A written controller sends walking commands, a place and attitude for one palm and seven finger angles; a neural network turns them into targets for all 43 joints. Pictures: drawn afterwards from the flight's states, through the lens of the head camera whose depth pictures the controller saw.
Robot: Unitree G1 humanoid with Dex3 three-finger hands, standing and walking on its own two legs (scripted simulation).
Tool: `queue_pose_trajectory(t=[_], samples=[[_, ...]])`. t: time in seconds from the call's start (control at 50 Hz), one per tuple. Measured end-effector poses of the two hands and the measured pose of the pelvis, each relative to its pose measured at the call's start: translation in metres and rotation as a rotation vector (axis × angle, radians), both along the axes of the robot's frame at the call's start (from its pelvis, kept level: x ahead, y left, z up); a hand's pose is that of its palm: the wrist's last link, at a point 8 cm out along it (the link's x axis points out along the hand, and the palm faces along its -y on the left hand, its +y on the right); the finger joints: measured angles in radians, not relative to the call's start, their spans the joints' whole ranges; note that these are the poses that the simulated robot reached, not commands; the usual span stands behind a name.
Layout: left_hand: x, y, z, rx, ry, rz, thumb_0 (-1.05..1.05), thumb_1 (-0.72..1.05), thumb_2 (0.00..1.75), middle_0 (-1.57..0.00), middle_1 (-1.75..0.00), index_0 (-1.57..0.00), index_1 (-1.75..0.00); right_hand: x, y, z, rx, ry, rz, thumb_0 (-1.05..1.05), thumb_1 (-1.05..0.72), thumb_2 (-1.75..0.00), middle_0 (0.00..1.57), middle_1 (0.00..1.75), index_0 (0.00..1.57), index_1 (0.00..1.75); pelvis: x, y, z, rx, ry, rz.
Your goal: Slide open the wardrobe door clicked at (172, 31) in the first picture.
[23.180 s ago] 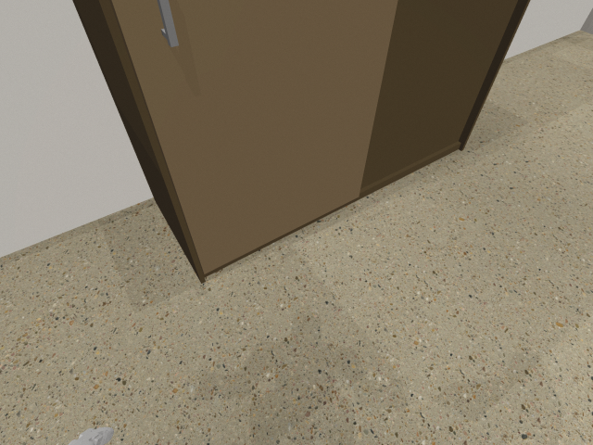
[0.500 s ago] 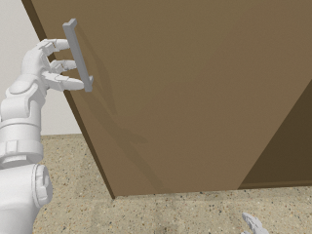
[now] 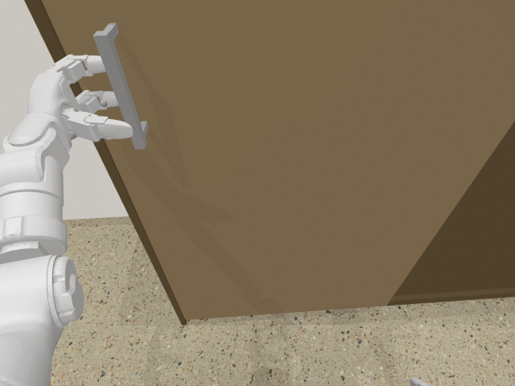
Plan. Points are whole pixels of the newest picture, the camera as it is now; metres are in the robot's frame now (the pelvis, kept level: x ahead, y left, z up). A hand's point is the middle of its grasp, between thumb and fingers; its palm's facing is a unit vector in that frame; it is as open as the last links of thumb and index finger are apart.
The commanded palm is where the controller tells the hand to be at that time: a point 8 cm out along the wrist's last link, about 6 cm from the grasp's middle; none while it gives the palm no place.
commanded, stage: slide the fingers in behind the handle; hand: left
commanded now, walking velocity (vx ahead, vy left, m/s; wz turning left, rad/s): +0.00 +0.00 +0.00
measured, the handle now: (127, 91) +0.48 +0.21 +0.24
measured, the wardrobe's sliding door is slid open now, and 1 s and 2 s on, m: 0.00 0.00 0.00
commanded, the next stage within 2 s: grip the handle and tug to test in 1.68 s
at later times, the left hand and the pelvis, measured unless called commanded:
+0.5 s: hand (113, 108) +0.43 +0.21 +0.24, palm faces +0.10 -1.00 +0.01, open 14.0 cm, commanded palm +0.40 +0.27 +0.24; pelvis +0.00 +0.00 +0.00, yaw +0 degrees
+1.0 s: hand (127, 109) +0.43 +0.20 +0.24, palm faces +0.10 -0.99 +0.02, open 14.0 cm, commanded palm +0.40 +0.25 +0.24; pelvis +0.01 +0.00 +0.00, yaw +0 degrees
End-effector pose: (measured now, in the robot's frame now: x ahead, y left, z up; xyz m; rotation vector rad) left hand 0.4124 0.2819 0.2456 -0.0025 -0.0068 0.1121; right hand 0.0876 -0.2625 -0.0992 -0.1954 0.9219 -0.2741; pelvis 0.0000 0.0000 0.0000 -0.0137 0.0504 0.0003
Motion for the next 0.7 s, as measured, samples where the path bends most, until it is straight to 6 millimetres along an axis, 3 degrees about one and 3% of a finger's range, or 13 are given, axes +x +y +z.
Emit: queue_pose_trajectory(t=[0.34, 0.7], samples=[[-0.013, -0.004, -0.008, 0.002, -0.01, -0.002, -0.01, -0.51, 0.3, -0.31, -1.2, -0.31, -1.2, 0.022, 0.011, 0.009, 0.012, -0.075, 0.027, 0.01, -0.9, -0.9, 0.2, 0.29, 0.2, 0.3, -0.002, 0.004, 0.0, -0.001, -0.018, -0.005], [-0.006, -0.027, -0.005, -0.008, -0.006, -0.015, -0.01, -0.51, 0.3, -0.3, -1.2, -0.3, -1.2, 0.032, 0.015, 0.007, 0.032, -0.079, 0.036, 0.01, -0.9, -0.9, 0.2, 0.29, 0.2, 0.3, 0.004, 0.002, 0.002, 0.006, -0.023, -0.01]])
